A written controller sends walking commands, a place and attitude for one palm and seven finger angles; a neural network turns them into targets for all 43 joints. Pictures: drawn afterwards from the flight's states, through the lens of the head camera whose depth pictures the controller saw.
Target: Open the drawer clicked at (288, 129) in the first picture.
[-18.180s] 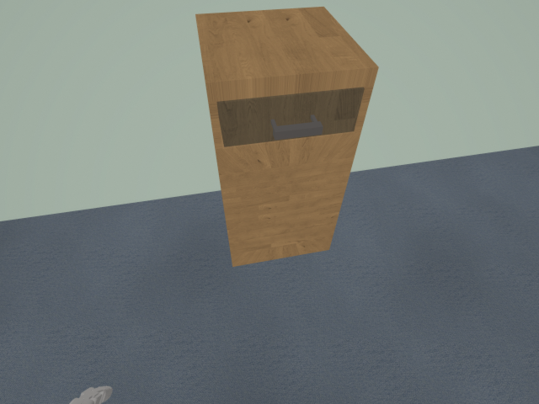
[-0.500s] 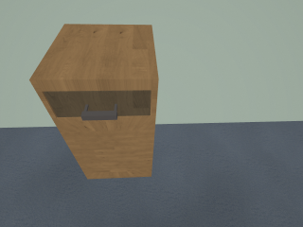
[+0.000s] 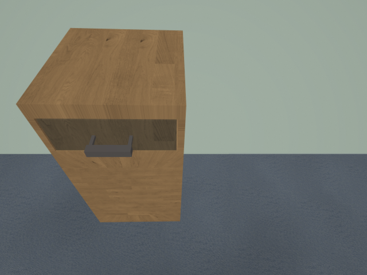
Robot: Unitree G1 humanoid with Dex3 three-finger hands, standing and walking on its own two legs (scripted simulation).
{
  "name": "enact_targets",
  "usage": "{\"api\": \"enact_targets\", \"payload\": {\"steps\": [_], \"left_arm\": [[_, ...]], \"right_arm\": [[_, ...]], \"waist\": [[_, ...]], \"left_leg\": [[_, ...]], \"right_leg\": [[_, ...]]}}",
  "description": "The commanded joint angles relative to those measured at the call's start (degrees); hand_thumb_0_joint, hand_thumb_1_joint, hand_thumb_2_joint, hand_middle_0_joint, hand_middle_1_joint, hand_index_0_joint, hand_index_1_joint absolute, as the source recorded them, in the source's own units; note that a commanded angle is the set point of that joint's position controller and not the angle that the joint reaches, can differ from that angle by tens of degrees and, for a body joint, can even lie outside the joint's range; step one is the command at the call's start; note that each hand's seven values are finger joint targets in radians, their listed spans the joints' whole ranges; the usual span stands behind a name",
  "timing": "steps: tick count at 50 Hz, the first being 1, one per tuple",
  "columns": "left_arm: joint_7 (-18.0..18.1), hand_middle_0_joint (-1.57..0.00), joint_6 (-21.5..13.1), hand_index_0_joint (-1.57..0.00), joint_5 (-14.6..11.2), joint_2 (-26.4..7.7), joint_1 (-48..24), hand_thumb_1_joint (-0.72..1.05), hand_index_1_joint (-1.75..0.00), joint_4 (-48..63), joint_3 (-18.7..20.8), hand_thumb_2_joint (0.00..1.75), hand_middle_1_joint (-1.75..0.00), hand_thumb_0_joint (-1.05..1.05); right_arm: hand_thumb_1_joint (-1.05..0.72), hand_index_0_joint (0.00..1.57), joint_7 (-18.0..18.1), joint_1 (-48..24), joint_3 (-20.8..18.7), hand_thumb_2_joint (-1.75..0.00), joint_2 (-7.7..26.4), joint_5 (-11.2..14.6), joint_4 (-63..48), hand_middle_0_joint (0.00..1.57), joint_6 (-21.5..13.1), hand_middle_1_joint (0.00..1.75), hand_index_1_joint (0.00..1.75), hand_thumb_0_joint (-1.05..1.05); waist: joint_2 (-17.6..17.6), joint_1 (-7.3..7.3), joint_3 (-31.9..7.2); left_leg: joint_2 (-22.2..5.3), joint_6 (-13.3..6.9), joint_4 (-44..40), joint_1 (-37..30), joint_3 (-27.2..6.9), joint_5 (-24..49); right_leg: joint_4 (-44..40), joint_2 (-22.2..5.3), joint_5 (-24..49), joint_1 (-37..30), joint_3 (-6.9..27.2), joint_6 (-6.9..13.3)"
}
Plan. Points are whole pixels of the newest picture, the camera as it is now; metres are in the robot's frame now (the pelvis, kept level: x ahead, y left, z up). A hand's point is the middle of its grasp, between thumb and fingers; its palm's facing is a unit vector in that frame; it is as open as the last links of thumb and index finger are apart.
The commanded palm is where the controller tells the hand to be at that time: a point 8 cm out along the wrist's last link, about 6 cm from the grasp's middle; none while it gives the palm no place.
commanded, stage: come to a stop and stand still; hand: left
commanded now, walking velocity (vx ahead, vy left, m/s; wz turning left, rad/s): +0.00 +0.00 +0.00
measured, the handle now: (110, 144) +0.46 +0.25 -0.04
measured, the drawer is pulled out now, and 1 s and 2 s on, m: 0.00 0.00 0.00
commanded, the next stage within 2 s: look again from close up in 0.26 s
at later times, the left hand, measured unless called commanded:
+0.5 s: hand out of the picture +0.01 +0.17 -0.17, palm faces +0.03 -0.98 -0.21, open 7.3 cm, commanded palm none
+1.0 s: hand out of the picture -0.04 +0.13 -0.17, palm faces +0.07 -0.98 -0.17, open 7.4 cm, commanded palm none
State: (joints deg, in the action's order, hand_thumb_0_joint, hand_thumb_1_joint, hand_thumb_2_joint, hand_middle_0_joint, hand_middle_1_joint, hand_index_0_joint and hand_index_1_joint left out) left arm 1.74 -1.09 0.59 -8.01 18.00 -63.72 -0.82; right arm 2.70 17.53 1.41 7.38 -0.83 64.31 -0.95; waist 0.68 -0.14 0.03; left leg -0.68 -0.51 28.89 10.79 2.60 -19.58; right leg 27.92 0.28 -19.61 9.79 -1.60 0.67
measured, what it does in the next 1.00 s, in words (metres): stands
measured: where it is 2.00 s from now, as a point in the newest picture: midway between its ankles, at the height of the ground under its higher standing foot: outside the picture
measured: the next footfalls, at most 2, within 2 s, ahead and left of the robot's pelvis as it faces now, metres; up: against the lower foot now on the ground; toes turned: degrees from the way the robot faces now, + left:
none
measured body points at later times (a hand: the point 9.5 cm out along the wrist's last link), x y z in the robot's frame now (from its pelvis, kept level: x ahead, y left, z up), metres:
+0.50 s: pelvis +0.01 -0.01 +0.00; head +0.02 -0.01 +0.45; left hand +0.01 +0.22 -0.15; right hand +0.01 -0.23 -0.16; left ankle -0.05 +0.11 -0.74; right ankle -0.06 -0.11 -0.74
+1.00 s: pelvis -0.01 -0.03 +0.01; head +0.00 -0.03 +0.46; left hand -0.04 +0.18 -0.15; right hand -0.02 -0.24 -0.16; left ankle -0.05 +0.11 -0.74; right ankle -0.06 -0.11 -0.74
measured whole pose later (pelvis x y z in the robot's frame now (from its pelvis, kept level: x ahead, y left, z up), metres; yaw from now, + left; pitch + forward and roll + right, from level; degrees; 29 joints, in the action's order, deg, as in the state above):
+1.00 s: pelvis -0.01 -0.03 +0.01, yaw +1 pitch +0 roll +1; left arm 2.1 -1.1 0.5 -6.7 19.3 -64.7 -0.6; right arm 2.8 17.5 1.6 7.3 -0.6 65.6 -0.5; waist 0.1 -0.5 0.3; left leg -1.7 1.6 23.2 7.1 1.1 -15.9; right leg 24.2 1.4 -17.6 6.6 -3.2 2.8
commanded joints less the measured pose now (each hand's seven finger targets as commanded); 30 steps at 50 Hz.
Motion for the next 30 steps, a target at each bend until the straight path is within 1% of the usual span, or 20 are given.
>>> {"api": "enact_targets", "payload": {"steps": [1,2,3,5,6,7,12,13,14,15,16,17,18,19,20,21,25,26,27,30], "left_arm": [[0.65,-0.2,-0.71,-0.2,0.2,-5.18,4.97,0.9,-0.3,1.01,1.05,0.9,-0.3,0.0],[0.73,-0.2,-0.7,-0.2,0.23,-5.23,4.85,0.9,-0.3,1.12,1.11,0.9,-0.3,0.0],[0.77,-0.2,-0.71,-0.2,0.2,-5.37,4.86,0.9,-0.3,1.01,1.22,0.9,-0.3,0.0],[0.82,-0.2,-0.68,-0.2,0.16,-5.57,5.04,0.9,-0.3,0.85,1.28,0.9,-0.3,0.0],[0.88,-0.2,-0.55,-0.2,0.2,-5.45,4.96,0.9,-0.3,0.93,1.24,0.9,-0.3,0.0],[0.93,-0.2,-0.5,-0.2,0.18,-5.34,4.85,0.9,-0.3,0.95,1.27,0.9,-0.3,0.0],[0.89,-0.2,-0.12,-0.2,0.17,-5.55,4.2,0.9,-0.3,1.18,1.41,0.9,-0.3,0.0],[0.85,-0.2,-0.1,-0.2,0.13,-5.6,4.24,0.9,-0.3,1.14,1.48,0.9,-0.3,0.0],[0.84,-0.2,-0.06,-0.2,0.13,-5.74,4.08,0.9,-0.3,1.22,1.49,0.9,-0.3,0.0],[0.79,-0.2,-0.06,-0.2,0.15,-5.65,4.19,0.9,-0.3,1.16,1.52,0.9,-0.3,0.0],[0.82,-0.2,0.05,-0.2,0.15,-5.52,3.81,0.9,-0.3,1.21,1.45,0.9,-0.3,0.0],[0.79,-0.2,0.11,-0.2,0.13,-5.6,3.77,0.9,-0.3,1.35,1.47,0.9,-0.3,0.0],[0.76,-0.2,0.08,-0.2,0.13,-5.65,3.81,0.9,-0.3,1.34,1.53,0.9,-0.3,0.0],[0.74,-0.2,0.06,-0.2,0.11,-5.84,3.57,0.9,-0.3,1.49,1.58,0.9,-0.3,0.0],[0.73,-0.2,0.02,-0.2,0.08,-5.94,3.62,0.9,-0.3,1.43,1.61,0.9,-0.3,0.0],[0.79,-0.2,0.08,-0.2,0.09,-5.62,3.44,0.9,-0.3,1.49,1.55,0.9,-0.3,0.0],[0.67,-0.2,-0.13,-0.2,0.04,-5.88,3.76,0.9,-0.3,1.38,1.53,0.9,-0.3,0.0],[0.69,-0.2,-0.04,-0.2,0.1,-5.72,3.48,0.9,-0.3,1.47,1.49,0.9,-0.3,0.0],[0.71,-0.2,-0.06,-0.2,0.04,-5.67,3.59,0.9,-0.3,1.55,1.52,0.9,-0.3,0.0],[0.69,-0.2,-0.25,-0.2,-0.01,-5.68,4.04,0.9,-0.3,1.33,1.57,0.9,-0.3,0.0]], "right_arm": [[-0.9,0.2,0.23,4.67,-1.2,-0.9,5.7,0.47,-1.05,0.2,-0.91,0.3,0.3,0.0],[-0.9,0.2,0.27,4.68,-1.25,-0.9,5.94,0.44,-1.01,0.2,-0.91,0.3,0.3,0.0],[-0.9,0.2,0.34,4.32,-1.18,-0.9,5.91,0.45,-1.03,0.2,-0.86,0.3,0.3,0.0],[-0.9,0.2,0.43,3.73,-1.22,-0.9,6.19,0.46,-1.1,0.2,-0.78,0.3,0.3,0.0],[-0.9,0.2,0.42,3.93,-1.18,-0.9,6.11,0.47,-1.05,0.2,-0.77,0.3,0.3,0.0],[-0.9,0.2,0.46,3.55,-1.21,-0.9,6.24,0.4,-0.92,0.2,-0.68,0.3,0.3,0.0],[-0.9,0.2,0.5,3.12,-1.01,-0.9,6.58,0.36,-0.96,0.2,-0.55,0.3,0.3,0.0],[-0.9,0.2,0.52,2.84,-0.98,-0.9,6.73,0.35,-1.07,0.2,-0.57,0.3,0.3,0.0],[-0.9,0.2,0.51,2.67,-0.98,-0.9,6.71,0.34,-1.1,0.2,-0.5,0.3,0.3,0.0],[-0.9,0.2,0.51,2.46,-1.01,-0.9,6.75,0.31,-1.24,0.2,-0.52,0.3,0.3,0.0],[-0.9,0.2,0.43,2.84,-0.91,-0.9,6.6,0.32,-1.09,0.2,-0.43,0.3,0.3,0.0],[-0.9,0.2,0.41,2.57,-0.87,-0.9,6.71,0.29,-1.04,0.2,-0.45,0.3,0.3,0.0],[-0.9,0.2,0.4,2.61,-0.84,-0.9,6.7,0.26,-1.12,0.2,-0.5,0.3,0.3,0.0],[-0.9,0.2,0.4,2.68,-0.83,-0.9,6.78,0.27,-1.09,0.2,-0.52,0.3,0.3,0.0],[-0.9,0.2,0.39,2.57,-0.82,-0.9,6.86,0.25,-1.12,0.2,-0.54,0.3,0.3,0.0],[-0.9,0.2,0.33,3.0,-0.78,-0.9,6.55,0.27,-0.9,0.2,-0.49,0.3,0.3,0.0],[-0.9,0.2,0.26,2.78,-0.72,-0.9,6.57,0.34,-0.96,0.2,-0.5,0.3,0.3,0.0],[-0.9,0.2,0.2,3.09,-0.64,-0.9,6.33,0.35,-0.74,0.2,-0.41,0.3,0.3,0.0],[-0.9,0.2,0.19,3.2,-0.66,-0.9,6.25,0.32,-0.74,0.2,-0.47,0.3,0.3,0.0],[-0.9,0.2,0.17,3.31,-0.61,-0.9,6.12,0.31,-0.56,0.2,-0.53,0.3,0.3,0.0]], "waist": [[1.4,0.42,-0.07],[0.45,0.54,-0.44],[0.92,0.34,-0.08],[0.35,0.35,-0.5],[0.0,0.51,-0.49],[-0.4,0.34,0.15],[-1.18,0.19,1.22],[-1.56,0.06,1.16],[-0.87,0.04,1.62],[-1.01,-0.11,1.89],[-1.21,0.11,2.19],[-1.66,-0.12,2.91],[-1.18,-0.11,2.49],[-1.57,-0.12,2.48],[-0.92,-0.2,2.12],[-1.24,-0.11,2.54],[0.69,-0.32,3.15],[0.71,-0.12,3.86],[0.08,-0.27,3.79],[0.69,-0.31,2.95]], "left_leg": [[-5.36,-1.72,-2.55,-2.57,-2.64,26.64],[-5.4,-1.68,-2.47,-3.01,-2.62,28.05],[-5.39,-1.68,-2.36,-3.12,-2.54,28.43],[-5.29,-1.57,-2.5,-3.85,-2.43,28.87],[-5.28,-1.65,-2.78,-4.31,-2.56,30.13],[-5.45,-1.65,-2.77,-4.39,-2.54,30.44],[-5.64,-1.88,-4.2,-4.45,-3.17,30.32],[-5.69,-1.89,-4.26,-4.6,-3.09,30.36],[-5.68,-1.85,-4.71,-4.28,-3.3,29.04],[-5.6,-1.85,-4.87,-4.19,-3.3,28.24],[-5.61,-1.9,-5.38,-4.04,-3.51,27.61],[-5.6,-1.91,-5.67,-3.78,-3.62,27.08],[-5.67,-1.95,-5.85,-4.02,-3.71,27.03],[-5.61,-1.89,-5.98,-3.77,-3.72,26.89],[-5.61,-1.87,-5.97,-4.17,-3.79,27.09],[-5.62,-1.89,-6.38,-3.97,-3.81,26.56],[-5.4,-1.65,-7.02,-3.19,-3.83,22.83],[-5.28,-1.63,-7.38,-2.65,-3.94,22.07],[-5.25,-1.61,-7.44,-2.64,-4.01,21.97],[-5.26,-1.51,-7.51,-3.0,-3.89,21.43]], "right_leg": [[-1.4,-5.95,32.88,-1.98,3.7,1.52],[-1.22,-5.94,33.06,-2.18,3.62,1.52],[-1.3,-6.15,34.15,-2.4,3.49,1.5],[-1.3,-6.38,35.44,-2.86,3.6,1.47],[-1.13,-6.01,34.5,-2.8,3.44,1.42],[-1.4,-5.98,33.67,-2.31,3.44,1.47],[-2.08,-5.61,28.65,-2.29,3.09,1.45],[-2.31,-5.71,28.53,-2.36,3.17,1.51],[-2.53,-5.74,27.7,-2.27,3.14,1.57],[-2.91,-5.89,27.62,-2.18,3.28,1.55],[-3.05,-5.53,25.73,-2.19,3.15,1.56],[-3.4,-5.56,24.56,-1.76,3.19,1.53],[-3.5,-5.63,24.36,-1.88,3.25,1.57],[-3.65,-5.72,24.48,-2.16,3.3,1.63],[-3.67,-5.82,24.94,-2.36,3.15,1.6],[-3.83,-5.56,23.67,-2.31,3.12,1.57],[-5.02,-6.13,24.09,-2.27,3.68,1.67],[-5.13,-5.8,23.09,-2.25,3.6,1.64],[-5.25,-5.86,22.6,-2.16,3.67,1.67],[-5.61,-6.09,23.28,-2.51,3.82,1.77]]}}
